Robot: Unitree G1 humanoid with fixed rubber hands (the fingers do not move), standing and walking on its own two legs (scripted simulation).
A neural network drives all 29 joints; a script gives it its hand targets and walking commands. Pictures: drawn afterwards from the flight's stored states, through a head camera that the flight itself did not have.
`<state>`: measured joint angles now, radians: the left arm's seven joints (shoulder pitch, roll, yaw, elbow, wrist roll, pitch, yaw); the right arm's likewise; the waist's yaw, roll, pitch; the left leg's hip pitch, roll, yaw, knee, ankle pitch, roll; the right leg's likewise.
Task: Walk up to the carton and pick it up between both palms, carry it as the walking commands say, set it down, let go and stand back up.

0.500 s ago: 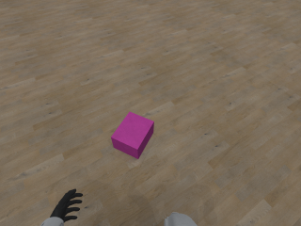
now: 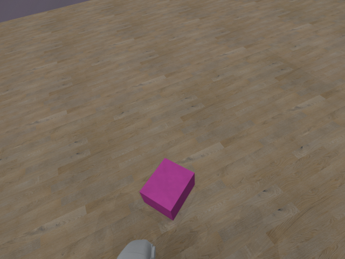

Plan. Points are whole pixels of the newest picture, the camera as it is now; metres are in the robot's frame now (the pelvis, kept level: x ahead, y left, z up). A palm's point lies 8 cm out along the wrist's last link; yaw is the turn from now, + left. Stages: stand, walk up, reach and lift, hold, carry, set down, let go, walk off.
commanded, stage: walk up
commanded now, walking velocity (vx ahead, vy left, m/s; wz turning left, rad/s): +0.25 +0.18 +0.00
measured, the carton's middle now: (168, 187) +0.59 +0.12 -0.69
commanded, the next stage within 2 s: none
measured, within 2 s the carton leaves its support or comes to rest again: neither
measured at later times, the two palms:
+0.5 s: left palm (68, 228) +0.20 +0.31 -0.11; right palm (254, 235) +0.21 -0.19 -0.14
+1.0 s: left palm (58, 232) +0.20 +0.34 -0.11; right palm (246, 235) +0.21 -0.16 -0.12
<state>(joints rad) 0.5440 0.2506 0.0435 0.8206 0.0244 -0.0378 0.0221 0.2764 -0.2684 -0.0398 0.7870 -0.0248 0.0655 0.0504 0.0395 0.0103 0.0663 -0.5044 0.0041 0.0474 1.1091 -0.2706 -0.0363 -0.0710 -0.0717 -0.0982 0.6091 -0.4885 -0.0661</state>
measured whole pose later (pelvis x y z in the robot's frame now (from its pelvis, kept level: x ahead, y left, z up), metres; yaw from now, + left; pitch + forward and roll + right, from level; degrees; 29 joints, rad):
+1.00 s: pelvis +0.10 +0.08 -0.01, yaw -1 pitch -3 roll +1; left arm 0.21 0.25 0.04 0.82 0.02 0.04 0.01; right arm 0.22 -0.22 -0.03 0.79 -0.02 0.05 0.01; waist 0.04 0.01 0.04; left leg -0.28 -0.01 0.12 0.64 -0.32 0.05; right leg -0.31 -0.07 -0.09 0.68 -0.32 -0.02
